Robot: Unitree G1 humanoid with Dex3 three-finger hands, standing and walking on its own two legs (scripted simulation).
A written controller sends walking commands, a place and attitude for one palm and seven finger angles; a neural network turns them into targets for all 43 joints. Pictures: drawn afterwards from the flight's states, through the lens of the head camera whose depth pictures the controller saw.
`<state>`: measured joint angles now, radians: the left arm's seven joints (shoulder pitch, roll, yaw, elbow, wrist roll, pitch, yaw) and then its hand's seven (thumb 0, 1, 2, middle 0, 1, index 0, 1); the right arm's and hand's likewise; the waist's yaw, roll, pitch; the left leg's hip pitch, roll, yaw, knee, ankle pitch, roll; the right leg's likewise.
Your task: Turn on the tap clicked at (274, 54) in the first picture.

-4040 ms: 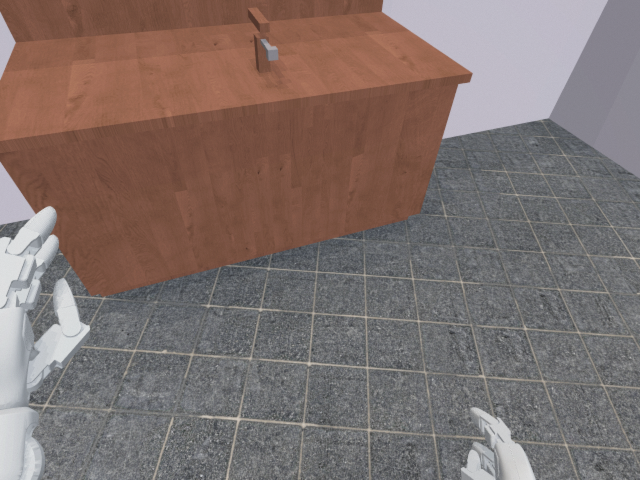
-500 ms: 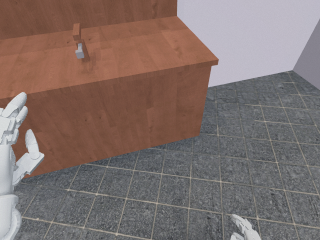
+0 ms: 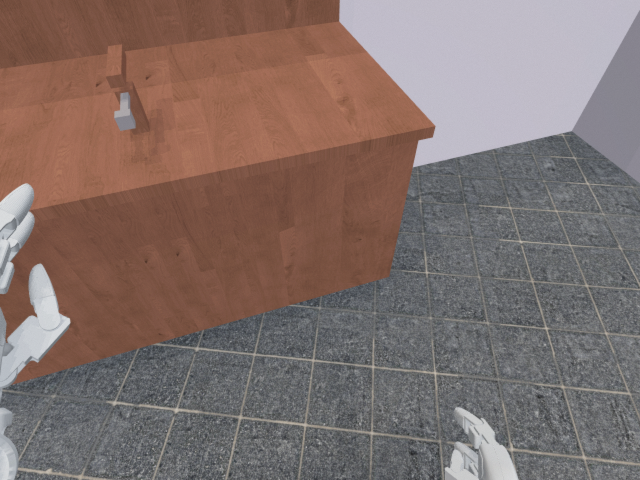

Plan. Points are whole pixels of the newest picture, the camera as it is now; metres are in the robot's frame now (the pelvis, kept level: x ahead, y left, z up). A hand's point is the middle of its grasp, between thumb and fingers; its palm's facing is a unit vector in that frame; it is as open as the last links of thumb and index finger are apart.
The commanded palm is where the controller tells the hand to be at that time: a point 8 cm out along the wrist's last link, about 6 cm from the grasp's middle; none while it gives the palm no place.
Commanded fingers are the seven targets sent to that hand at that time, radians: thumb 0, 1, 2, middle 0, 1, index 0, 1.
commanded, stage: take the last steps up to it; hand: left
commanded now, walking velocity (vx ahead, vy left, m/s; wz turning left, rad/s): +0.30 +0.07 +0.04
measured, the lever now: (125, 119) +0.70 +0.41 +0.07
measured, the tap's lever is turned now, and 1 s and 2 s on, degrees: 0 0 0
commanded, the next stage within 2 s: come to a stop and stand still in 1.06 s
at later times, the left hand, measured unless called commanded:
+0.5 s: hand (74, 209) +0.34 +0.28 +0.19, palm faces +0.43 -0.81 -0.39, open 7.4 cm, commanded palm +0.27 +0.32 +0.19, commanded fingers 0.00 0.90 0.90 -0.20 -0.30 -0.20 -0.30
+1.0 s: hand (144, 163) +0.43 +0.24 +0.18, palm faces +0.39 -0.81 -0.45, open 7.4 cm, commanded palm +0.37 +0.29 +0.19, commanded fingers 0.00 0.90 0.90 -0.20 -0.30 -0.20 -0.30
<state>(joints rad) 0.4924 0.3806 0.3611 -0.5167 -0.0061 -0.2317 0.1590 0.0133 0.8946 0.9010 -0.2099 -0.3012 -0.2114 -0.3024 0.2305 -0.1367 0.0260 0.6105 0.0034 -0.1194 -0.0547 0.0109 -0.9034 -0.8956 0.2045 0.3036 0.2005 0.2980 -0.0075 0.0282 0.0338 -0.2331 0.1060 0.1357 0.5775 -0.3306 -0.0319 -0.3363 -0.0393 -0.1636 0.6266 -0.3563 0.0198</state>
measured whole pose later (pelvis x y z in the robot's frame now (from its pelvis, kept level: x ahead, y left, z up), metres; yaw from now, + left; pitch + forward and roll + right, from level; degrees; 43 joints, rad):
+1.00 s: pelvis +0.22 +0.00 +0.01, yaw +2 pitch +0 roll +2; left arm 0.50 0.37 0.36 -0.55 -0.01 -0.23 0.16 0.01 0.89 0.90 -0.22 -0.30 -0.22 -0.30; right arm 0.20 -0.24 -0.02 0.62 0.00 -0.06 -0.07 0.01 -0.91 -0.90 0.20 0.30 0.20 0.30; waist -0.01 -0.03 0.08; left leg -0.43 0.07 0.11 0.79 -0.34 -0.02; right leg -0.24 -0.06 -0.18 0.52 -0.28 -0.05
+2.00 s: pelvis +0.21 +0.00 +0.00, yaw +2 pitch -2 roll -1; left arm 0.42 0.34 0.34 -0.46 -0.01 -0.18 0.17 0.01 0.90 0.90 -0.21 -0.30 -0.21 -0.30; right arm 0.23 -0.16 0.04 0.61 0.00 -0.08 -0.05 0.01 -0.90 -0.90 0.20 0.30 0.20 0.30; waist 0.03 0.00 0.02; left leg -0.23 0.06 0.06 0.56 -0.30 -0.01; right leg -0.23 0.00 -0.09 0.51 -0.25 -0.01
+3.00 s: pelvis +0.20 +0.03 +0.01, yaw -2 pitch -1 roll -1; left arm 0.44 0.35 0.32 -0.44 -0.02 -0.20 0.10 0.01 0.89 0.90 -0.21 -0.30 -0.21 -0.30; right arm 0.25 -0.22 0.03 0.56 -0.01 -0.14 -0.03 0.01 -0.90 -0.90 0.21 0.30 0.20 0.30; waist -0.01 -0.03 0.05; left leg -0.21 0.02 0.10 0.48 -0.26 0.03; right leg -0.24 -0.01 -0.01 0.43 -0.18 0.01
